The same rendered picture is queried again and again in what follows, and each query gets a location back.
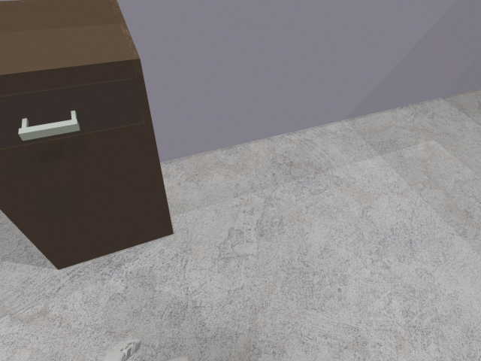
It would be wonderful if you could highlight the drawer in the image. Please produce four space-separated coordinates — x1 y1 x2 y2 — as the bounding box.
0 77 143 148

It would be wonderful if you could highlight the robot left hand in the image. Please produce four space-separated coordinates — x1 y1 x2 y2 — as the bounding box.
102 339 141 361

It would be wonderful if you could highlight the cabinet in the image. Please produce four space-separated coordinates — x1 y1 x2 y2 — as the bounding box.
0 0 174 270

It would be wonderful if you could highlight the handle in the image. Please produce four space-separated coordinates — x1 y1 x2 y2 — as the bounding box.
18 111 80 141

